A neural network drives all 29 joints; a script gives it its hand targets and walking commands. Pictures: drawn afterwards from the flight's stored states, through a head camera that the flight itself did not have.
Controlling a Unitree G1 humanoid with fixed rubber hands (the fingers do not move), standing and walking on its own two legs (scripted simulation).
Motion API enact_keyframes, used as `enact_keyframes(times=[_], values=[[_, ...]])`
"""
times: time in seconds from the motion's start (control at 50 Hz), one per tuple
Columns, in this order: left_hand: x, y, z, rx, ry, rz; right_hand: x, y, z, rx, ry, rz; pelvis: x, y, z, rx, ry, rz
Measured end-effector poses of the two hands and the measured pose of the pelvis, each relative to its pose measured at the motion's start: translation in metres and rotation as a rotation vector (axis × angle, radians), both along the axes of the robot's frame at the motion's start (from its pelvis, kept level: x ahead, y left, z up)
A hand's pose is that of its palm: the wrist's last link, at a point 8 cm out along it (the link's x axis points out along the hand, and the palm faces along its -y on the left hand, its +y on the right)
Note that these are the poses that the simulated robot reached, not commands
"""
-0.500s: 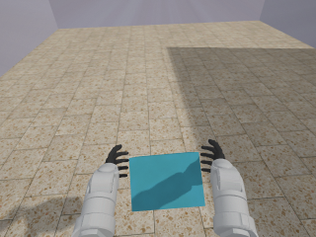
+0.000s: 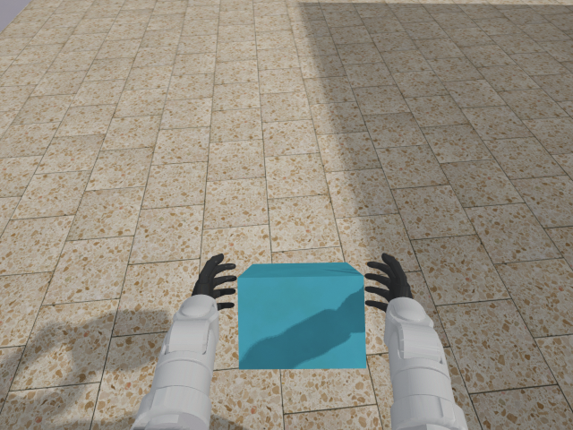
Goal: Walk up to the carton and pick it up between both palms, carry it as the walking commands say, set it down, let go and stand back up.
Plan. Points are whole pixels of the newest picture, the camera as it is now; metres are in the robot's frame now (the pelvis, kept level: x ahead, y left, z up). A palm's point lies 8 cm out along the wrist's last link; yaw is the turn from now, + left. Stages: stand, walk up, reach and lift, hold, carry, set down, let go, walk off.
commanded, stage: set down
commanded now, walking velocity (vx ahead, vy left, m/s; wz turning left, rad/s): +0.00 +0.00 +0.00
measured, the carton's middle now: (300, 308) +0.35 -0.04 -0.15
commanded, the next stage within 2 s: none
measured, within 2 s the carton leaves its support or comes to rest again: neither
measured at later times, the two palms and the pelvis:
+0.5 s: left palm (230, 321) +0.33 +0.09 -0.13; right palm (389, 320) +0.31 -0.19 -0.13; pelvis -0.03 -0.01 -0.06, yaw +0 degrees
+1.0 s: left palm (235, 323) +0.36 +0.09 -0.22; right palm (375, 325) +0.33 -0.19 -0.22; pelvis -0.04 -0.01 -0.15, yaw +1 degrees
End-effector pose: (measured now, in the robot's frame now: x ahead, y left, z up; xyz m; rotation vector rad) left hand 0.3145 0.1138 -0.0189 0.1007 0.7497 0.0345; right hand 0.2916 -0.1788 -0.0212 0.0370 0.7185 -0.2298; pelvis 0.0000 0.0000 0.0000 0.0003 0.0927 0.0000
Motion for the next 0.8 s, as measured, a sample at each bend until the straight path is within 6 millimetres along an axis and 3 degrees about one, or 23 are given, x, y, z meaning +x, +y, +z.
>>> enact_keyframes(times=[0.4,0.58,0.8], values=[[0.011,-0.022,-0.093,-0.025,-0.025,0.058,0.004,-0.015,-0.091,0.008,-0.032,-0.094,-0.029,-0.002,-0.045,0.028,0.304,-0.008],[0.020,-0.018,-0.128,-0.027,-0.053,0.092,0.028,-0.012,-0.125,0.011,-0.063,-0.076,-0.038,-0.010,-0.079,0.035,0.414,-0.005],[0.029,-0.010,-0.163,-0.044,-0.043,0.114,0.037,-0.004,-0.157,0.011,-0.060,-0.079,-0.039,-0.014,-0.115,0.022,0.488,0.012]])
